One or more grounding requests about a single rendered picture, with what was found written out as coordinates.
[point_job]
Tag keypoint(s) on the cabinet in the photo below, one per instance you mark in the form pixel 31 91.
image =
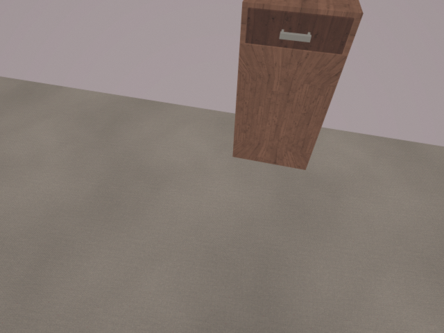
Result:
pixel 283 94

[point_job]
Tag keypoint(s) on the handle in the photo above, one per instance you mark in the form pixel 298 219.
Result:
pixel 295 36

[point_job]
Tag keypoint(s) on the drawer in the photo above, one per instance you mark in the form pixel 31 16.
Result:
pixel 328 33

